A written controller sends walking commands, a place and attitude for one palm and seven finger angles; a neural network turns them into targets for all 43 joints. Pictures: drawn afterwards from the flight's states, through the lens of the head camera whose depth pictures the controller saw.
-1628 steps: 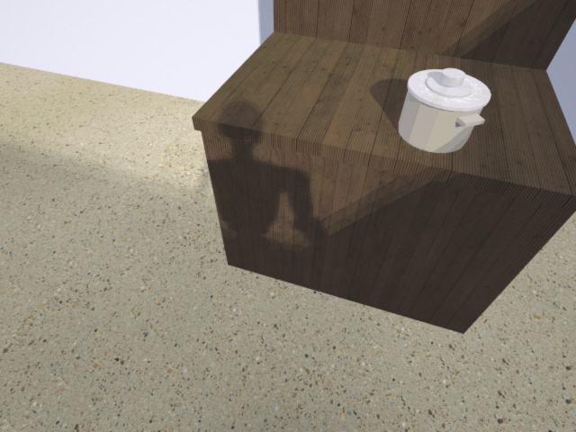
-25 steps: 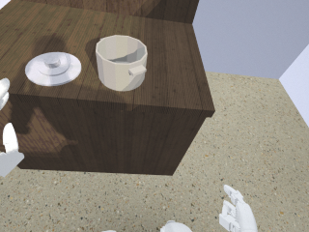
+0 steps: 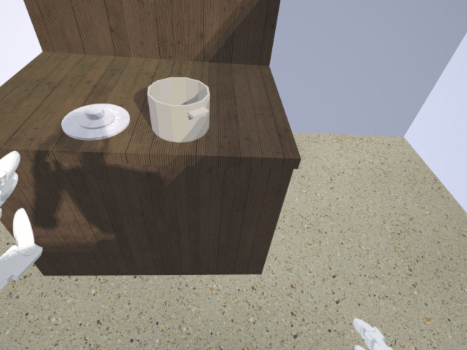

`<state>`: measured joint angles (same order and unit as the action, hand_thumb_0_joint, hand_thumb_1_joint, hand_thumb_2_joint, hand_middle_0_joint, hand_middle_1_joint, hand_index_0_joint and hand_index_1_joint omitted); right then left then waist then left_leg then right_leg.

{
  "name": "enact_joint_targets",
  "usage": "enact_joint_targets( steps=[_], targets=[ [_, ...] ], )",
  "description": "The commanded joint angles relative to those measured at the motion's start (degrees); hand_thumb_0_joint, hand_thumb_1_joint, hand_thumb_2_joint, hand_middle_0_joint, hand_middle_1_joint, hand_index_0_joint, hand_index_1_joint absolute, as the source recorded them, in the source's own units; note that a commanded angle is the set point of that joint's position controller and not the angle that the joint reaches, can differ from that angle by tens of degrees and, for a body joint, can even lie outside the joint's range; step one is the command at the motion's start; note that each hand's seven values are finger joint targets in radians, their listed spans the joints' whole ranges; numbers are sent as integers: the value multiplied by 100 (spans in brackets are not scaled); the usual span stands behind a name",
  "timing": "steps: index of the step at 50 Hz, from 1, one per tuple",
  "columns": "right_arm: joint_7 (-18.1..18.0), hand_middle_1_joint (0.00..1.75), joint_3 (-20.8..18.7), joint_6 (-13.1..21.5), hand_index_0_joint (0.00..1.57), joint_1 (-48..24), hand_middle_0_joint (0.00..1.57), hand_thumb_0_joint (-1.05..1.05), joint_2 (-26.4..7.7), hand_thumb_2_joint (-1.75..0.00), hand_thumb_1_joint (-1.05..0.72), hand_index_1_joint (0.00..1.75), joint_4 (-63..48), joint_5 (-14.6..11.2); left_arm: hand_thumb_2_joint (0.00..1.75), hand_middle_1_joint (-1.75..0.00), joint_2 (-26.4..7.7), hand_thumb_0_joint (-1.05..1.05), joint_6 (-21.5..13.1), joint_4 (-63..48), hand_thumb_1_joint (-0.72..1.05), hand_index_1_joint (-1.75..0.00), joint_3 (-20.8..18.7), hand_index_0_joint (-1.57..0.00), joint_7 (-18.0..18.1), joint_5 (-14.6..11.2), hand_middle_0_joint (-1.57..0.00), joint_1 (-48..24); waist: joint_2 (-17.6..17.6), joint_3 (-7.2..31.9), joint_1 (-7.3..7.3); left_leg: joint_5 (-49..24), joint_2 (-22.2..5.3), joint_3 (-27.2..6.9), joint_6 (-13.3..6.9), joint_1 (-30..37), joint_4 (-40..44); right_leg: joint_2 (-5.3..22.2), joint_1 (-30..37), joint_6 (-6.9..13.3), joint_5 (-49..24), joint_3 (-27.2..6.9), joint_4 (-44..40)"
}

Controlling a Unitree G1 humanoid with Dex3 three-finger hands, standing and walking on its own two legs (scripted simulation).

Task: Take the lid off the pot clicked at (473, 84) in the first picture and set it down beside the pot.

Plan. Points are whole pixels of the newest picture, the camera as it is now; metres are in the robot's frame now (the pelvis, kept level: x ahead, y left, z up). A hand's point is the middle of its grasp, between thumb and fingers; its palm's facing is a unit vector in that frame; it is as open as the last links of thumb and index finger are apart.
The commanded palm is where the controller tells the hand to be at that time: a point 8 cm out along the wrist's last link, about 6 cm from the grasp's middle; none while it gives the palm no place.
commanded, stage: stop stepping back and stand still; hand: left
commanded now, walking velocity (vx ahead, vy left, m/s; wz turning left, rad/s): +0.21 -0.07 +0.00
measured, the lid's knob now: (94, 112) +0.74 +0.41 +0.02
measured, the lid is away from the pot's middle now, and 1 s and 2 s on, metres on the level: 0.24 0.24 0.24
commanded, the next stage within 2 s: let the arm hang, fingers relaxed in 1.60 s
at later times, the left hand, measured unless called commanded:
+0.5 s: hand (71, 303) +0.21 +0.27 -0.01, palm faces +0.23 -0.91 -0.35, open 7.4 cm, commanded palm none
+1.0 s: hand out of the picture -0.02 +0.19 -0.16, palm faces +0.11 -0.97 -0.22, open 7.3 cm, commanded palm none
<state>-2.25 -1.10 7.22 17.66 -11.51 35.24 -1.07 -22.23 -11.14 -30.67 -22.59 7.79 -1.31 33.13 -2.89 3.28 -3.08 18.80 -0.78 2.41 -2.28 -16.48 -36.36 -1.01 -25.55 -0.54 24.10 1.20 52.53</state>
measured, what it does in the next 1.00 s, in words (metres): steps on the spot: right foot, then right foot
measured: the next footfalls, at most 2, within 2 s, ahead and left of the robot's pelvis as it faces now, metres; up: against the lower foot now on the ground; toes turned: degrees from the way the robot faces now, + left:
right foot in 0.10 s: +0.04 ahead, -0.11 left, +0.00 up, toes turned -1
right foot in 0.58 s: +0.06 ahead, -0.10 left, +0.00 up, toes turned +7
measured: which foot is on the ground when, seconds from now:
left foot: down 0.00-1.00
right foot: up 0.00-0.08, down 0.10-0.30, up 0.32-0.56, down 0.58-1.00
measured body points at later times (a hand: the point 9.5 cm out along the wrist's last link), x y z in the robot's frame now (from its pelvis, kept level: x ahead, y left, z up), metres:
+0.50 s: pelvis -0.01 +0.02 +0.00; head -0.02 +0.02 +0.45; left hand +0.19 +0.31 +0.01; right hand +0.15 -0.21 -0.10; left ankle +0.02 +0.11 -0.73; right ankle -0.02 -0.11 -0.69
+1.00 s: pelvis +0.03 +0.01 +0.01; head +0.06 +0.01 +0.46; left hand -0.02 +0.24 -0.14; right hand -0.01 -0.21 -0.14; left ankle +0.02 +0.11 -0.73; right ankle +0.02 -0.11 -0.73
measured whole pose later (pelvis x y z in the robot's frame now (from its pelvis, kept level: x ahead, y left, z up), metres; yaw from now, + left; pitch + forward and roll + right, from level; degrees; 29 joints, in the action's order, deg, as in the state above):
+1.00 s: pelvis +0.03 +0.01 +0.01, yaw +5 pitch +1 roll -1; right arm -1.8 -2.4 -0.7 22.3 -6.4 61.8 0.3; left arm -10.6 0.6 62.8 -1.2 2.1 0.4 18.9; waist 0.0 -2.7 -0.5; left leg 13.8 1.0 -0.9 -1.3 -15.0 -28.0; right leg -2.4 -11.3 1.3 15.1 -1.3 25.6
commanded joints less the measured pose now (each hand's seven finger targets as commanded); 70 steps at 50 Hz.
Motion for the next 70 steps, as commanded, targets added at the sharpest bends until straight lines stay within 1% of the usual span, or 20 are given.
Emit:
enact_joint_targets(
  steps=[1, 3, 5, 7, 9, 12, 14, 15, 17, 18, 23, 26, 28, 30, 31, 32, 35, 40, 50, 70],
  targets=[
    [101, 30, -91, 496, 20, -888, 20, 0, -662, -90, -90, 30, -875, 7, 90, -30, -1032, 0, -376, -1806, 90, -30, -514, -20, 124, -72, -20, 371, 1128, -307, 275, 589, -1197, -1376, -503, -858, 1773, 111, 1024, 79, 415, -17, -1436],
    [36, 30, -104, 410, 20, -886, 20, 0, -723, -90, -90, 30, -843, 41, 90, -30, -1193, 0, -383, -1788, 90, -30, -614, -20, 100, 9, -20, 115, 763, -232, 264, 942, -666, -879, -268, -1427, 934, 140, 2162, 208, -181, -132, -2791],
    [-12, 30, -248, 298, 20, -692, 20, 0, -750, -90, -90, 30, -825, 29, 90, -30, -1383, 0, -447, -1534, 90, -30, -762, -20, 58, -38, -20, -228, -626, -38, 128, 800, 249, -27, -1, -1673, -1483, 1536, 1866, 984, 408, -2400, -3880],
    [4, 30, -338, 254, 20, -726, 20, 0, -772, -90, -90, 30, -739, -5, 90, -30, -1269, 0, -460, -1540, 90, -30, -666, -20, 70, -68, -20, -581, -673, -294, 122, 690, 80, -412, 91, -1520, -2547, 2125, 914, 1397, 1156, -3311, -4304],
    [-22, 30, -200, 128, 20, -800, 20, 0, -633, -90, -90, 30, -763, 13, 90, -30, -991, 0, -425, -1231, 90, -30, -519, -20, 5, -151, -20, -465, -320, -652, 91, 607, -275, -613, 18, -989, -1451, 1979, 384, 1320, 624, -2453, -3984],
    [-156, 30, -59, 164, 20, -990, 20, 0, -556, -90, -90, 30, -832, 17, 90, -30, -692, 0, -471, -1222, 90, -30, -195, -20, 43, -103, -20, -538, 251, -608, 36, 138, -115, -93, -55, 654, 1043, 1091, -11, 672, 541, -838, -3175],
    [-164, 30, -84, 293, 20, -1037, 20, 0, -705, -90, -90, 30, -949, 7, 90, -30, -755, 0, -566, -1671, 90, -30, -197, -20, 93, -95, -20, -643, 1466, -448, 160, 689, -1162, -1781, -475, 623, 2012, 117, 123, 175, -79, -87, -1724],
    [-132, 30, -91, 327, 20, -1043, 20, 0, -661, -90, -90, 30, -972, -15, 90, -30, -862, 0, -539, -1645, 90, -30, -307, -20, 102, -84, -20, -575, 1265, -218, 202, 859, -1377, -2100, -557, 246, 2213, -59, 499, 42, 10, -23, -1232],
    [-115, 30, -59, 392, 20, -1107, 20, 0, -566, -90, -90, 30, -961, 56, 90, -30, -972, 0, -434, -1645, 90, -30, -490, -20, 76, -61, -20, -284, 1446, -344, 238, 1127, -1391, -2161, -549, -269, 2515, 72, 716, 34, 8, -129, -1021],
    [299, 30, -572, 406, 20, -686, 20, 0, -1504, -90, -90, 30, 569, 261, 90, -30, 504, 0, 649, 3232, 90, -30, 1537, -20, -541, 609, -20, -1246, 1262, -570, -277, -1650, -1138, -2405, -629, -178, 1382, 129, -617, 149, -3, -251, -95],
    [147, 30, -401, -382, 20, 2, 20, 0, -1026, -90, -90, 30, 308, 348, 90, -30, 639, 0, 1109, 4580, 90, -30, 1782, -20, -659, 348, -20, -1759, -133, 340, -38, -3867, -1387, -2196, -1024, 1271, 1067, 45, -695, 45, 654, -440, 64],
    [133, 30, -351, -490, 20, -381, 20, 0, -923, -90, -90, 30, 615, 302, 90, -30, 511, 0, 1162, 5741, 90, -30, 1878, -20, -693, 265, -20, -1766, 644, 215, 281, -2789, -1065, -1510, -667, 298, 1316, 55, 827, 78, -3, -382, -1190],
    [159, 30, -263, -542, 20, -596, 20, 0, -653, -90, -90, 30, 755, 193, 90, -30, 211, 0, 1144, 6491, 90, -30, 1889, -20, -668, 282, -20, -1511, 393, -7, 507, -787, -334, -915, -155, -889, 972, 346, 2068, 222, -777, -1000, -2592],
    [220, 30, -246, -620, 20, -369, 20, 0, -455, -90, -90, 30, 918, 128, 90, -30, -240, 0, 1120, 6926, 90, -30, 1911, -20, -664, 279, -20, -1763, 152, -480, 265, 498, 262, -334, 115, -749, 139, 1405, 1112, 860, 623, -2346, -3814],
    [220, 30, -270, -701, 20, -257, 20, 0, -417, -90, -90, 30, 1135, 132, 90, -30, -153, 0, 1076, 7117, 90, -30, 1950, -20, -648, 248, -20, -2003, -156, -565, 151, 317, 238, -327, 141, -357, -159, 1320, 578, 939, 1161, -2434, -4120],
    [208, 30, -293, -774, 20, -151, 20, 0, -417, -90, -90, 30, 1271, 133, 90, -30, -79, 0, 1078, 7286, 90, -30, 1971, -20, -618, 227, -20, -2189, -547, -842, 91, 131, 187, -333, 141, -229, -310, 1209, 285, 912, 1058, -2311, -4245],
    [150, 30, -265, -728, 20, 368, 20, 0, -194, -90, -90, 30, 1707, 193, 90, -30, 428, 0, 1017, 7767, 90, -30, 1913, -20, -579, 222, -20, -2050, 430, -443, -27, -362, -76, -572, 29, 387, 457, 846, 469, 821, -52, -1550, -3620],
    [56, 30, -283, -685, 20, 470, 20, 0, -344, -90, -90, 30, 1991, 204, 90, -30, 693, 0, 1104, 8468, 90, -30, 2040, -20, -649, 167, -20, -1540, 1043, -490, 297, 697, -746, -1570, -297, -402, 2065, 117, 1371, 390, -754, -418, -2665],
    [-9, 30, -203, -624, 20, 734, 20, 0, 46, -90, -90, 30, 2500, 118, 90, -30, 882, 0, 1009, 9160, 90, -30, 2141, -20, -515, 155, -20, -1227, 156, -391, 244, -1369, -367, -711, -98, 342, 1195, 487, 1581, 433, -2068, -718, -3050],
    [-61, 30, -219, -596, 20, 501, 20, 0, 82, -90, -90, 30, 2629, 130, 90, -30, 1018, 0, 1004, 9236, 90, -30, 2078, -20, -481, 174, -20, -1256, 367, -500, 235, -1878, -421, -629, -115, 684, 1120, 443, 1575, 404, -2491, -699, -2908]
  ],
)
